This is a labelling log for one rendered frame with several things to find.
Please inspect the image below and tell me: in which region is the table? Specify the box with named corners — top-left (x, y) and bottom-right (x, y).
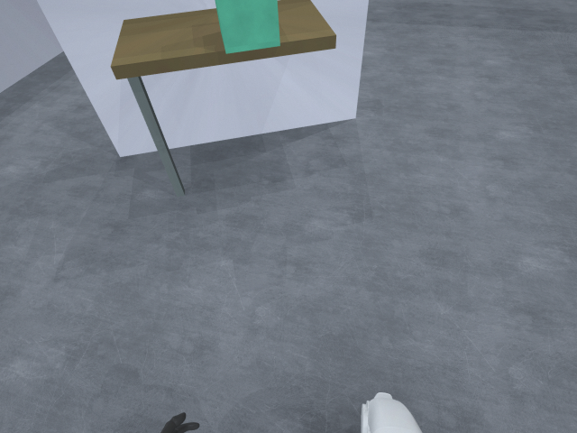
top-left (111, 0), bottom-right (336, 197)

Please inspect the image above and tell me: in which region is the robot left hand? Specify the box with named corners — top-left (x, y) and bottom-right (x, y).
top-left (161, 412), bottom-right (199, 433)

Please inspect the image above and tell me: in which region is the robot right thigh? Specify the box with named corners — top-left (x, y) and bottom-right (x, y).
top-left (362, 398), bottom-right (422, 433)

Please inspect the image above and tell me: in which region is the carton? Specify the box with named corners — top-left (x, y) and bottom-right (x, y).
top-left (215, 0), bottom-right (280, 54)

